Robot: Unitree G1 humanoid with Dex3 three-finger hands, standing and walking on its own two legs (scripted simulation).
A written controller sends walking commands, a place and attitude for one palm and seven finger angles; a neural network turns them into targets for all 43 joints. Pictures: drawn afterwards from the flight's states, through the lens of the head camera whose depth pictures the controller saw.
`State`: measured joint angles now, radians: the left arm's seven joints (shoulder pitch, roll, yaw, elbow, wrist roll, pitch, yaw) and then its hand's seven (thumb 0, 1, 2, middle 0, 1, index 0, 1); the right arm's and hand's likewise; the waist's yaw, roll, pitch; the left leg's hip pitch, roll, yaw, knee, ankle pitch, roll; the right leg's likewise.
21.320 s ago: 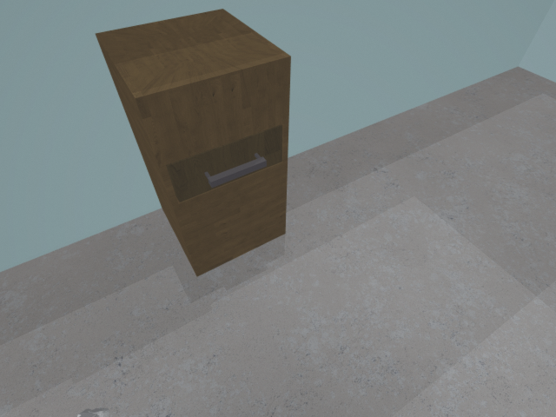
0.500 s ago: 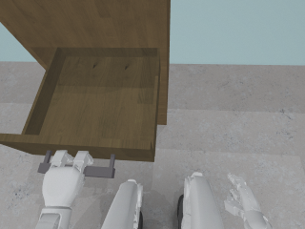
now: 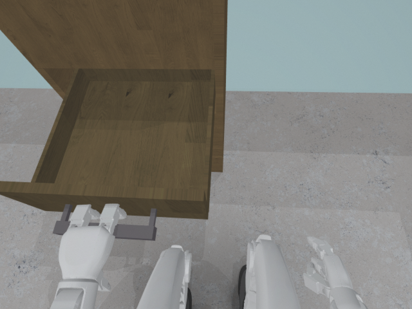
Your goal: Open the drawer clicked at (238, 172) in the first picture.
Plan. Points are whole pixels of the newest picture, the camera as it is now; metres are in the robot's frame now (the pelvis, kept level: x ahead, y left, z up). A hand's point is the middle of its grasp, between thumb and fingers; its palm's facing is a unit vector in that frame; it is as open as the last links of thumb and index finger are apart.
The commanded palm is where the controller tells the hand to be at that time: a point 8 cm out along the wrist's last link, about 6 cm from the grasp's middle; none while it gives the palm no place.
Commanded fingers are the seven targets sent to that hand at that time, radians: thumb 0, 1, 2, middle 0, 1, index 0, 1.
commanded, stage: lift the hand off the handle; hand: left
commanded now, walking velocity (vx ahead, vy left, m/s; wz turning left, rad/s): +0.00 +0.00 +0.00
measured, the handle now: (108, 220) +0.28 +0.22 -0.05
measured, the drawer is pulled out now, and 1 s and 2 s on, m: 0.29 0.29 0.29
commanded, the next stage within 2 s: none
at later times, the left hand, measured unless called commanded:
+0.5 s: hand (96, 243) +0.24 +0.23 -0.04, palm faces -0.10 -0.06 -0.99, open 13.7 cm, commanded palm +0.22 +0.22 +0.01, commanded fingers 0.00 -0.50 0.30 -0.30 -1.20 -0.30 -1.20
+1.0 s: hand (84, 241) +0.24 +0.23 +0.00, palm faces -0.09 -0.07 -0.99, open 13.7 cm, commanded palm +0.22 +0.22 +0.05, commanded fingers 0.00 -0.50 0.30 -0.30 -1.20 -0.30 -1.20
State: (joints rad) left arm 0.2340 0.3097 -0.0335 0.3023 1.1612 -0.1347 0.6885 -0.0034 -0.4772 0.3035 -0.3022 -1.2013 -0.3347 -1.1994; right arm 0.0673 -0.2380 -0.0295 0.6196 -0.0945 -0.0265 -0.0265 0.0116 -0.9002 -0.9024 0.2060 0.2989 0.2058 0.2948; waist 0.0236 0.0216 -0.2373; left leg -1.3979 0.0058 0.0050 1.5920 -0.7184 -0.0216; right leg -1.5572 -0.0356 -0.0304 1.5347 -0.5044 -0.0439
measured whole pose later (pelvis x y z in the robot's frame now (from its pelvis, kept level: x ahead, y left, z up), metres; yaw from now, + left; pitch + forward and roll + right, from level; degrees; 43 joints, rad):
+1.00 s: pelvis +0.02 +0.00 +0.05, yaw -1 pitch +25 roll +1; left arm 0.32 0.31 -0.05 0.21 1.11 -0.07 0.64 0.00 -0.49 0.30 -0.32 -1.20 -0.35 -1.20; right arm 0.10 -0.23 -0.02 0.57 -0.09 0.00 -0.02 0.01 -0.90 -0.90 0.21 0.30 0.21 0.29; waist 0.01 0.03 -0.21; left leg -1.16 0.02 0.01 1.38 -0.67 -0.01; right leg -1.31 -0.02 -0.03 1.33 -0.47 -0.03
